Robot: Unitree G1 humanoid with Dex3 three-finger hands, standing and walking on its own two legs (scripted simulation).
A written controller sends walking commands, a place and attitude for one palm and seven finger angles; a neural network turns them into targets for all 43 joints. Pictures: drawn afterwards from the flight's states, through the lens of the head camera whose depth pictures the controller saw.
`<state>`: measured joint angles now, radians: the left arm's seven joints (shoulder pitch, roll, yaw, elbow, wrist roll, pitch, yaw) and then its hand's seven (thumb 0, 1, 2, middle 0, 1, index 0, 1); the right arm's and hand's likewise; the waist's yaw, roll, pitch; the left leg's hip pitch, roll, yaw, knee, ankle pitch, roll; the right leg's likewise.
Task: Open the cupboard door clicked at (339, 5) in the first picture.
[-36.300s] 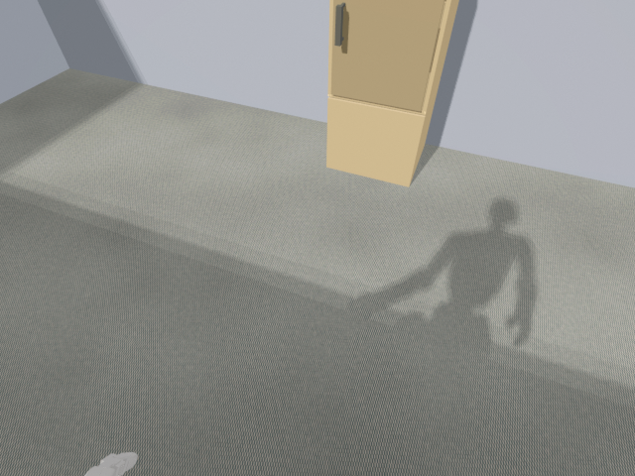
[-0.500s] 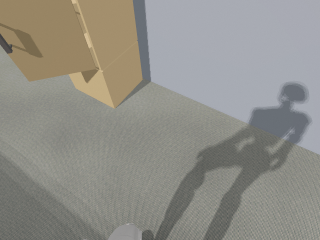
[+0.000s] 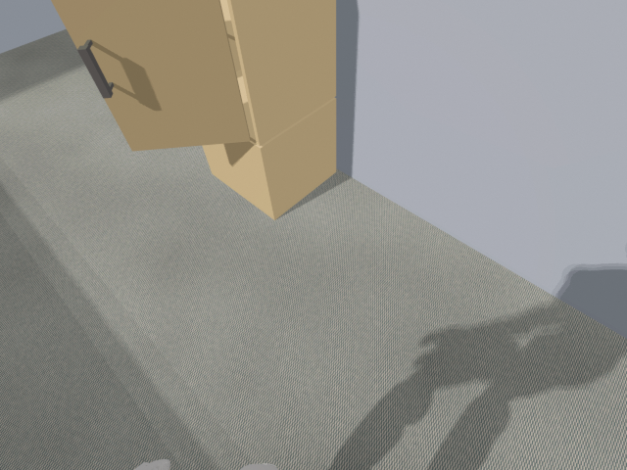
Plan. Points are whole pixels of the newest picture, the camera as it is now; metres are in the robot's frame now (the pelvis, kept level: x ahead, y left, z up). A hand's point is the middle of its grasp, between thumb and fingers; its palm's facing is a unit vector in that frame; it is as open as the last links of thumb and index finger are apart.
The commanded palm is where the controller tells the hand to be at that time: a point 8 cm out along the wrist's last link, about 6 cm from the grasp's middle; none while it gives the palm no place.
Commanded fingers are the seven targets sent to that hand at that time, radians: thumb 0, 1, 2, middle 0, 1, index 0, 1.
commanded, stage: take the last steps up to it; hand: left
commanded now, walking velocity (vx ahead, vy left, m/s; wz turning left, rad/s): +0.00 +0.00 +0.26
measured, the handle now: (98, 69) +1.04 +0.65 -0.03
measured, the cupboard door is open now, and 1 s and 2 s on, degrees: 48 48 48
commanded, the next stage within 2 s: come to a stop and stand still in 1.80 s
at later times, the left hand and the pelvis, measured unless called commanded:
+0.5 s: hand out of the picture -0.08 +0.18 -0.15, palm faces +0.32 -0.93 -0.20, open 7.3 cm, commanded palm none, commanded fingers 0.00 0.90 0.90 -0.20 -0.30 -0.20 -0.30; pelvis +0.03 +0.03 +0.02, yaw +11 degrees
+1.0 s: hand (117, 377) +0.26 +0.35 -0.14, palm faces +0.19 -0.96 -0.21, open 7.4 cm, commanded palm none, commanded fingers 0.00 0.90 0.90 -0.20 -0.30 -0.20 -0.30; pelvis +0.17 +0.14 +0.01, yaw +13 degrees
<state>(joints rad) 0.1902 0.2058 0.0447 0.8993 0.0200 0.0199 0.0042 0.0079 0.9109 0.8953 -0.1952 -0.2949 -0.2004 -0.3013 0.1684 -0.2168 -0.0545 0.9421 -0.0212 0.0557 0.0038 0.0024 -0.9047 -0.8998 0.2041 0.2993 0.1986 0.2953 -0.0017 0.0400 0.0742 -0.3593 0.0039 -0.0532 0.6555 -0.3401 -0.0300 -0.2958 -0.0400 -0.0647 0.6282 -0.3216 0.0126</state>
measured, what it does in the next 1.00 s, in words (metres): walks ahead: left foot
